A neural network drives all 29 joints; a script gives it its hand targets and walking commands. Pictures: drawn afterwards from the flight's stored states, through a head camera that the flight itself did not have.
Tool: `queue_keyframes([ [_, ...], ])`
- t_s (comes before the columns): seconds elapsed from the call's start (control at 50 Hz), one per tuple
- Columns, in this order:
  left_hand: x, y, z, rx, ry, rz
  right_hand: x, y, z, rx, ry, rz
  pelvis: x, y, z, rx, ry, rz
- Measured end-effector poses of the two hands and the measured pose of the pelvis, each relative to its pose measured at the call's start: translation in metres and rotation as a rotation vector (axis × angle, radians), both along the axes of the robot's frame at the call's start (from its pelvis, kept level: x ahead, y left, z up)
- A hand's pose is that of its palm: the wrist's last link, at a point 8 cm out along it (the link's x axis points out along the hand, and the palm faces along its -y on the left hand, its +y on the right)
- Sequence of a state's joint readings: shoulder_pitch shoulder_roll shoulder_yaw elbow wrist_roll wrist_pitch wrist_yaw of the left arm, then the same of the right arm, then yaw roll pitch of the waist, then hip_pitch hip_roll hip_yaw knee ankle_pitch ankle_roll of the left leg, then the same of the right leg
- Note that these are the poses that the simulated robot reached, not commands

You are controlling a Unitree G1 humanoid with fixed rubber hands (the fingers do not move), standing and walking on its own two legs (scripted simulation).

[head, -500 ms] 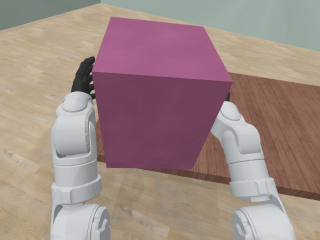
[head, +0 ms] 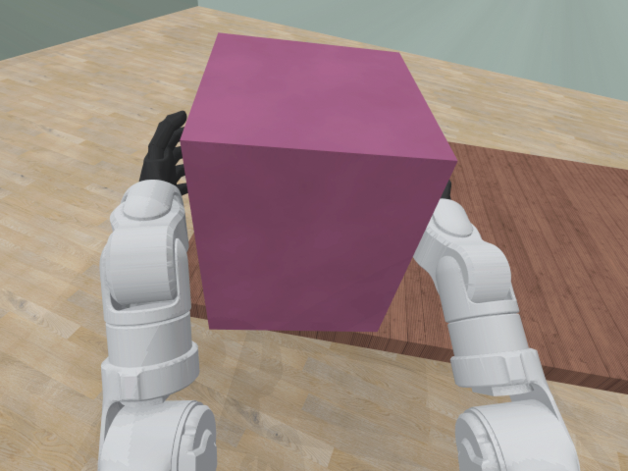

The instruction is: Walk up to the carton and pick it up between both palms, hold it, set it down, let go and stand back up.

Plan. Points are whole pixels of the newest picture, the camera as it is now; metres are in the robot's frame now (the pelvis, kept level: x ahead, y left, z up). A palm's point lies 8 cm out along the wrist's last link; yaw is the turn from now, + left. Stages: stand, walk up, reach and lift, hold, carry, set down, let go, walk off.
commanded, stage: hold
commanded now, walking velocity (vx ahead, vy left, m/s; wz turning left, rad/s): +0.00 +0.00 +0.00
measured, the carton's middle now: (303, 192) +0.38 -0.01 +0.22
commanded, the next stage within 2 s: set down in 0.30 s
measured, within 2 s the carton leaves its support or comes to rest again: neither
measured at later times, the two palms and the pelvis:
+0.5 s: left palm (164, 183) +0.36 +0.14 +0.24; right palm (429, 200) +0.36 -0.15 +0.22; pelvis +0.00 +0.00 +0.00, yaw +0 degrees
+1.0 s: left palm (208, 226) +0.40 +0.11 +0.15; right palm (425, 254) +0.37 -0.18 +0.12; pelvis +0.04 +0.00 +0.00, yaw +0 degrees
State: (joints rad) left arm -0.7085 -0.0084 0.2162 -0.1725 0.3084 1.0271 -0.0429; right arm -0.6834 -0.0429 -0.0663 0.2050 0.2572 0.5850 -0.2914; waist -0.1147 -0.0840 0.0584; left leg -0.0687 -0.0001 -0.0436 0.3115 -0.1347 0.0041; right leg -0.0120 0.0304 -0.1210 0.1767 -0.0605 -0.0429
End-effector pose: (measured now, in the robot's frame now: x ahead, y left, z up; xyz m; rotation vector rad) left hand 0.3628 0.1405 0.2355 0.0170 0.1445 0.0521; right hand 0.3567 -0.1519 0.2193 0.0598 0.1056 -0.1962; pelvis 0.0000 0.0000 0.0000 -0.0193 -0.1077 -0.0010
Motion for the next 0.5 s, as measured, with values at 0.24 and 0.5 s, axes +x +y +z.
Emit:
queue_keyframes([
  [0.24,0.0,0.0,0.0,0.0,0.0,0.0,0.0,0.0,0.0,0.0,0.0,0.0,0.0,0.0,0.0,0.0,0.0,0.001],
  [0.5,0.0019,-0.0013,0.0029,-0.002,-0.049,-0.01,0.0007,-0.0007,0.0019,0.009,-0.051,-0.008,-0.001,0.0003,0.0001,0.001,-0.016,0.007],
])
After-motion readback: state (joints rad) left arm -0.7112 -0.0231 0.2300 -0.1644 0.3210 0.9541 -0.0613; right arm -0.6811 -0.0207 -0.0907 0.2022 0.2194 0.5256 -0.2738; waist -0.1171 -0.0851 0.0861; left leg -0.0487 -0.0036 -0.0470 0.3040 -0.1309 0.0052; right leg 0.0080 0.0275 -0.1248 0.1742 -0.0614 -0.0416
